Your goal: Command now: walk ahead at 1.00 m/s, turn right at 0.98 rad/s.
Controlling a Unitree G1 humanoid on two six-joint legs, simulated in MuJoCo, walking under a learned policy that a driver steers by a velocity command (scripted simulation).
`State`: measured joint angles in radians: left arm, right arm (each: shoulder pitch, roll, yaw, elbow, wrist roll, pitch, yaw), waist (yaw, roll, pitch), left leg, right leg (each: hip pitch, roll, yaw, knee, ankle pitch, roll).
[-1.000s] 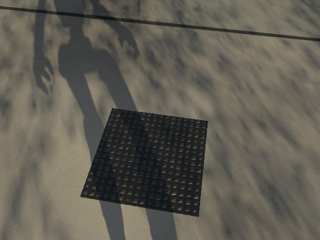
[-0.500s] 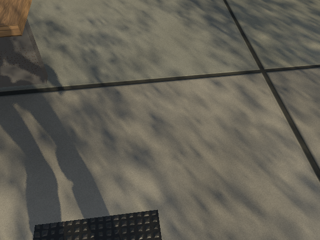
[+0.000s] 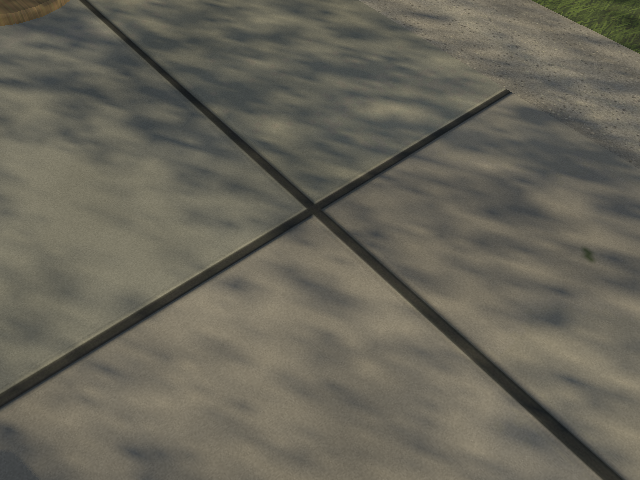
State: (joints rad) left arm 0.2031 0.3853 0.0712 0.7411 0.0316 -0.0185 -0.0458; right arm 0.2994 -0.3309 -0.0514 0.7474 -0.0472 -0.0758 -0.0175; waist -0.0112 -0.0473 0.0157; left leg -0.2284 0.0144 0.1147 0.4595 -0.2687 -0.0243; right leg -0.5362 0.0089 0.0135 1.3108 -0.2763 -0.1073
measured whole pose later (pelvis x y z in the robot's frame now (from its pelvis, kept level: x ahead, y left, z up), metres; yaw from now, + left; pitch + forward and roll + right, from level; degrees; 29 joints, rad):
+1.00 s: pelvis +0.80 -0.02 +0.00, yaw +28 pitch +3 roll -1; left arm -0.04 0.27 0.02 0.59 0.01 -0.06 0.04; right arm 0.21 -0.32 -0.08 0.66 0.04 0.03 -0.04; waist -0.05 -0.01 0.07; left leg -0.33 -0.22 -0.20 0.49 -0.16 0.12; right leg -0.66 0.00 0.24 0.80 -0.20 0.11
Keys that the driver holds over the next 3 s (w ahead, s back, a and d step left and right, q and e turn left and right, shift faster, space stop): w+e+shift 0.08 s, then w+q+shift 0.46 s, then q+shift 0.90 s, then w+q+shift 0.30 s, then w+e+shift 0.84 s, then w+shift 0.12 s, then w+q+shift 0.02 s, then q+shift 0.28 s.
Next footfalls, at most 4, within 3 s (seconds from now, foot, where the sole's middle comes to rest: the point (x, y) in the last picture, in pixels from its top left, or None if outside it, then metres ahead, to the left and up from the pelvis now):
0.26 right None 0.42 -0.10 -0.77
0.70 left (316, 319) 0.85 0.03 -0.77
1.12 right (344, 244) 1.08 -0.04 -0.77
1.54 left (311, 333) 0.81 0.04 -0.77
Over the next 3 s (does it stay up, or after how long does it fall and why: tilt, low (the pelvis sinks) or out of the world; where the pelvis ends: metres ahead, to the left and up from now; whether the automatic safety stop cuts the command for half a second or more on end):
stays up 1.52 0.86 0.00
